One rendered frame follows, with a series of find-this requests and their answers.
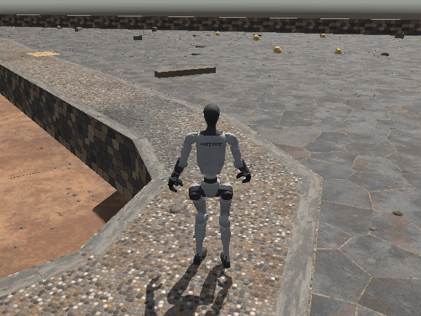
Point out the left robot forearm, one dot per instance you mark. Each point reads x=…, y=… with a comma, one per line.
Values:
x=177, y=171

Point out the robot thigh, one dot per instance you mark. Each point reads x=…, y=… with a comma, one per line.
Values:
x=195, y=194
x=226, y=193

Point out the right robot upper arm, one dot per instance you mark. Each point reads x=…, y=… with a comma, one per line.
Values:
x=235, y=149

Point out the robot right hand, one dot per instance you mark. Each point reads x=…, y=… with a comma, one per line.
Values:
x=248, y=177

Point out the left robot thigh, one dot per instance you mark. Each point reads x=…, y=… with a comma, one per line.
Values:
x=195, y=194

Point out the robot left hand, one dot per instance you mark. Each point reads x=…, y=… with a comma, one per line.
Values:
x=171, y=183

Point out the right robot thigh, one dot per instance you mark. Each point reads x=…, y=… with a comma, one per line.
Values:
x=226, y=193

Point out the left robot upper arm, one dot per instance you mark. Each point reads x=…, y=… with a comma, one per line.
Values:
x=186, y=148

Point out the right robot forearm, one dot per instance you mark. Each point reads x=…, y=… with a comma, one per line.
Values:
x=244, y=170

